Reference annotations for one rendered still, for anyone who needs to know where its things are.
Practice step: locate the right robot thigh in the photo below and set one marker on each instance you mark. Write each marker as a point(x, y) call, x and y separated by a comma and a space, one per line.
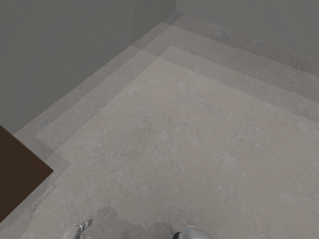
point(193, 233)

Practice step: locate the left robot hand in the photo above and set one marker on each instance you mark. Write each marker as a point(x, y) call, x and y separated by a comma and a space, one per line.
point(74, 232)

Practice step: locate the cabinet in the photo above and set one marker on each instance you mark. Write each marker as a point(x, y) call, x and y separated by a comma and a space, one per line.
point(21, 172)

